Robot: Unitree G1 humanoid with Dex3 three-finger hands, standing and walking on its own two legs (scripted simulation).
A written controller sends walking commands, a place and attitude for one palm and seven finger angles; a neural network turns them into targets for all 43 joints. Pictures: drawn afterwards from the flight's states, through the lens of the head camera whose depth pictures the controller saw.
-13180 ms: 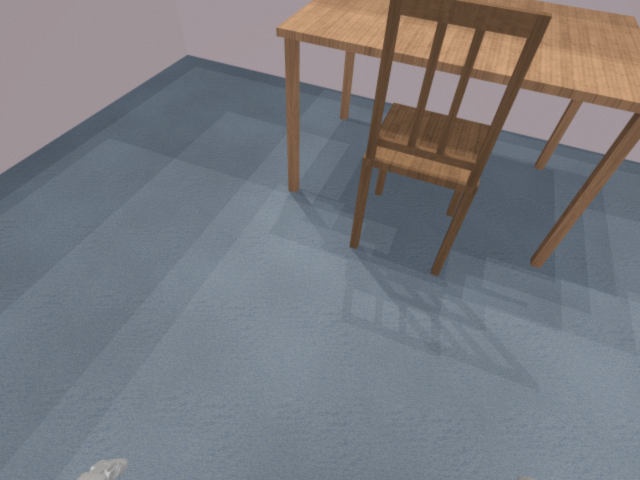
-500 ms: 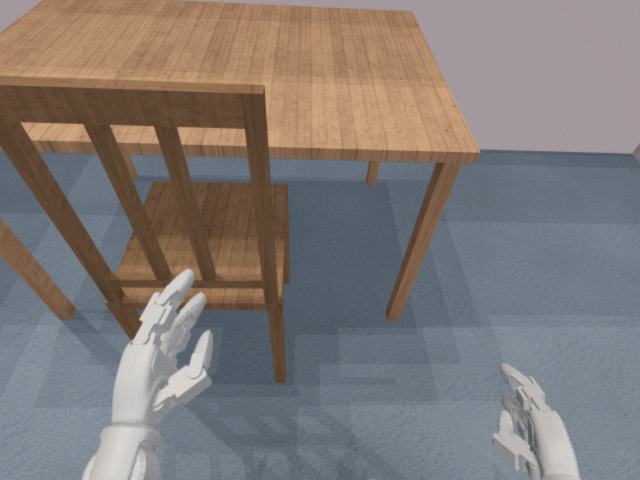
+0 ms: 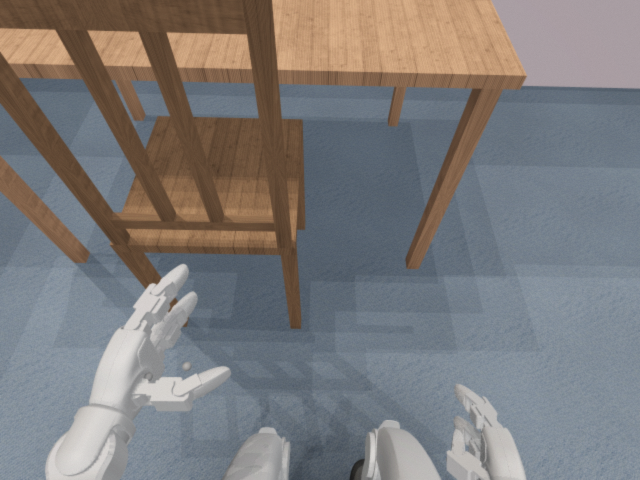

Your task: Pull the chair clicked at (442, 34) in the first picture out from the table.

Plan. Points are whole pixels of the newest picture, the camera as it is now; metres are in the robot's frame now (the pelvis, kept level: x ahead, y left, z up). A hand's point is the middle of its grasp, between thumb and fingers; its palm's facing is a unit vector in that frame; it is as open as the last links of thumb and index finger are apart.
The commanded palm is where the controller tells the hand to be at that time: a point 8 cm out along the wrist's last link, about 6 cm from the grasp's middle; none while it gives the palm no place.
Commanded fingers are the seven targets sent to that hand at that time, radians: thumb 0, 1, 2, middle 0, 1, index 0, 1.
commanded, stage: raise the hand toward the chair's back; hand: left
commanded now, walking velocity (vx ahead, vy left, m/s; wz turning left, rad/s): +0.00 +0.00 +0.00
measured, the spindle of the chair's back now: (131, 145) +0.56 +0.31 +0.05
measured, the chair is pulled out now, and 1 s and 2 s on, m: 0.00 0.00 0.00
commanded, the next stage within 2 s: aim the fingers beside a spindle in 1.28 s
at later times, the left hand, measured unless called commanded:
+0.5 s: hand (128, 344) +0.25 +0.22 +0.06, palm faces +0.07 -1.00 -0.07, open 16.5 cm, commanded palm +0.23 +0.27 +0.06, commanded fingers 0.00 -0.50 0.30 -0.06 -0.08 -0.06 -0.08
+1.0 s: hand (135, 325) +0.28 +0.22 +0.06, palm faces -0.02 -1.00 -0.05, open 16.9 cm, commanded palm +0.25 +0.28 +0.06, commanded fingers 0.00 -0.50 0.30 -0.06 -0.08 -0.06 -0.08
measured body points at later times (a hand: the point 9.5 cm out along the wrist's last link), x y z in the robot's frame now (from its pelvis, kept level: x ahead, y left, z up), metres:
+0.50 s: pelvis +0.02 +0.02 +0.01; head +0.09 +0.04 +0.46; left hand +0.24 +0.27 +0.07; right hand +0.23 -0.20 -0.05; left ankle +0.01 +0.11 -0.64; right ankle +0.07 -0.10 -0.64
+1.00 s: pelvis +0.03 +0.02 +0.02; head +0.11 +0.03 +0.46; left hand +0.27 +0.27 +0.06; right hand +0.20 -0.22 -0.06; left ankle +0.01 +0.11 -0.64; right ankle +0.07 -0.10 -0.64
